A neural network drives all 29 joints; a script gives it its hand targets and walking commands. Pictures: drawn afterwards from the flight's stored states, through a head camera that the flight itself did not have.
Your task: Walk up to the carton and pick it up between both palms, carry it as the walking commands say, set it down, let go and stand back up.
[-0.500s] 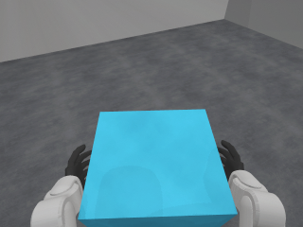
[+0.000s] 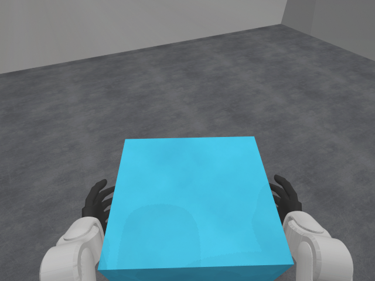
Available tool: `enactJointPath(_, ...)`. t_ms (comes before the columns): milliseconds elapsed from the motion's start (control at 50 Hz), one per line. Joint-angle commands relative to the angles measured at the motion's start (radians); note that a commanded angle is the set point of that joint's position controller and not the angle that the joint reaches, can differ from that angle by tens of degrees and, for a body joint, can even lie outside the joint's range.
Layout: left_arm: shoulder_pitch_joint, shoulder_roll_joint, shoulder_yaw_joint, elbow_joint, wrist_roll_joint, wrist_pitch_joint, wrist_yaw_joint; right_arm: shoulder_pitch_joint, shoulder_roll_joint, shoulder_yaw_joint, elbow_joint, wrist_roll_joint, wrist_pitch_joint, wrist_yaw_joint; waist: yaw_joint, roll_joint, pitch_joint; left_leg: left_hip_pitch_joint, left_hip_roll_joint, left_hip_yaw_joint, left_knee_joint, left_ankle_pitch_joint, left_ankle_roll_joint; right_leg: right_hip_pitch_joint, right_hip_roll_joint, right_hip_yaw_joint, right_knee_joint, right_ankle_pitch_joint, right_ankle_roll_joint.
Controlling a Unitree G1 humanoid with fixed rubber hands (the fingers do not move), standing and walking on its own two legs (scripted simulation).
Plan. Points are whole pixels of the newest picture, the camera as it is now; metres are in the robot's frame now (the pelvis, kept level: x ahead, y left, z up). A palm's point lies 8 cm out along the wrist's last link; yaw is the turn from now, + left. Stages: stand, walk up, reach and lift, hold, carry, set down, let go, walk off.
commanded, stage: carry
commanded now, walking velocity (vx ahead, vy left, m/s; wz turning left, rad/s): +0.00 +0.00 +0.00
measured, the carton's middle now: (191, 223) +0.26 +0.00 +0.01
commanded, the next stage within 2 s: hold in 1.56 s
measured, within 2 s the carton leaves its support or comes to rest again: neither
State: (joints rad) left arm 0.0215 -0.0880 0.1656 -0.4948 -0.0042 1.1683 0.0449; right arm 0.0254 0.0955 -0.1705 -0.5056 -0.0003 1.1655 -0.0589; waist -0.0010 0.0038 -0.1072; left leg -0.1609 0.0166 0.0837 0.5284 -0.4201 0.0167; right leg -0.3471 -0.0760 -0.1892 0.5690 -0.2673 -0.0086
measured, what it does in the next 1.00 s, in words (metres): stands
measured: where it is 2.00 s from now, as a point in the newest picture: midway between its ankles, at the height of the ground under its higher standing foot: outside the picture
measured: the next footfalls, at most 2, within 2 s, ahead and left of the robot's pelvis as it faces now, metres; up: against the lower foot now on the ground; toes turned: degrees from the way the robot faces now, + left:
none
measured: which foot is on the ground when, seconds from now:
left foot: down 0.00-1.00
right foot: down 0.00-1.00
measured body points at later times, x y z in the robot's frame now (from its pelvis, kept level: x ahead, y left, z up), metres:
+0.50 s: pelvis -0.02 +0.00 +0.00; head -0.04 +0.00 +0.45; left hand +0.22 +0.17 +0.09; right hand +0.22 -0.18 +0.09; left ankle -0.09 +0.10 -0.73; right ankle +0.02 -0.11 -0.73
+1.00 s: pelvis -0.03 +0.00 +0.00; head -0.05 +0.00 +0.45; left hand +0.22 +0.17 +0.08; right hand +0.22 -0.18 +0.09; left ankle -0.09 +0.10 -0.73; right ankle +0.02 -0.11 -0.73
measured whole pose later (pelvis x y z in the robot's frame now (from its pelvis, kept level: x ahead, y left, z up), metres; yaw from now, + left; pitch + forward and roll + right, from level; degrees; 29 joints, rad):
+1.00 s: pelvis -0.03 +0.00 +0.00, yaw +0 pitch +2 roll +0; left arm -0.01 -0.09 0.17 -0.46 0.00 1.16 0.04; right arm 0.00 0.09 -0.18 -0.47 0.00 1.16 -0.07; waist 0.00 0.00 -0.09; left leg -0.18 0.01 0.09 0.51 -0.36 0.02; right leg -0.35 -0.08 -0.19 0.51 -0.19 -0.02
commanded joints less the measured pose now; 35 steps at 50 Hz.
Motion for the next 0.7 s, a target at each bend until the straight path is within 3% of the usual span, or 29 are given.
enactJointPath(0, -0.406, -0.658, -0.741, -0.128, -0.214, -0.012, -0.092, -0.392, 0.645, 0.737, -0.112, 0.214, -0.004, 0.096, -0.001, 0.009, -0.157, -0.045, 0.121, -0.087, -0.073, 0.496, 0.004, 0.169, -0.094, 0.12, -0.047, 0.318, -0.029)
enactJointPath(320, -0.421, -0.658, -0.73, -0.115, -0.206, -0.006, -0.088, -0.41, 0.651, 0.739, -0.113, 0.223, -0.001, 0.092, -0.002, -0.003, -0.146, -0.069, 0.112, -0.094, -0.112, 0.332, 0.002, 0.166, -0.099, 0.134, -0.098, 0.271, -0.024)
enactJointPath(680, -0.433, -0.662, -0.722, -0.099, -0.203, -0.008, -0.09, -0.422, 0.656, 0.737, -0.103, 0.225, -0.002, 0.093, -0.002, -0.006, -0.147, -0.074, 0.11, -0.099, -0.117, 0.299, 0.004, 0.168, -0.102, 0.139, -0.113, 0.265, -0.023)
